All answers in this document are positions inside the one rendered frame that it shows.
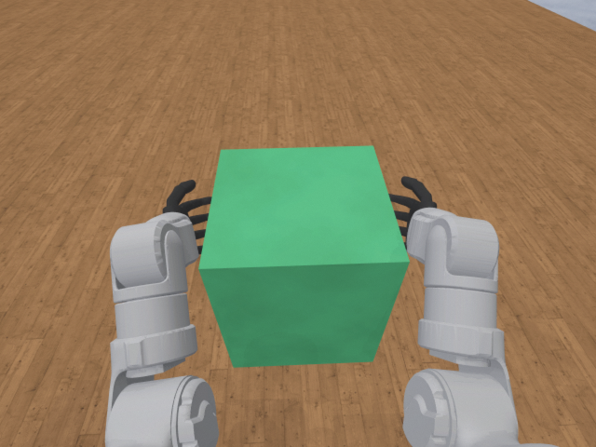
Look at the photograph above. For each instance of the robot right upper arm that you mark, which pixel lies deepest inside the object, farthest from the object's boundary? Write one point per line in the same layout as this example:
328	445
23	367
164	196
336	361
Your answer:
445	408

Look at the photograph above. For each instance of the robot right hand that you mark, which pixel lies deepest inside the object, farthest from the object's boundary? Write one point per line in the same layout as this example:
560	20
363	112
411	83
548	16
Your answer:
421	192

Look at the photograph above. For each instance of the robot left forearm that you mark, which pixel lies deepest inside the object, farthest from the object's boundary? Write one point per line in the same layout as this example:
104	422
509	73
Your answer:
153	329

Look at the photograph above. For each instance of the robot right forearm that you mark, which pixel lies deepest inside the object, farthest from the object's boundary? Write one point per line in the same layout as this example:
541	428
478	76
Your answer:
461	278

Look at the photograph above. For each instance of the robot left hand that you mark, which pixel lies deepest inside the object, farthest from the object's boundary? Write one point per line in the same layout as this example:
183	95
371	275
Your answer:
176	197

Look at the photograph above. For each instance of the robot left upper arm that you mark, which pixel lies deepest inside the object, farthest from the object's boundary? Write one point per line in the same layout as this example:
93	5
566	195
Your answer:
172	412

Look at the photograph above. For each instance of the carton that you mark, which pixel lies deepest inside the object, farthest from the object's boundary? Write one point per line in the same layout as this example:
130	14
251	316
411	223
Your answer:
302	258

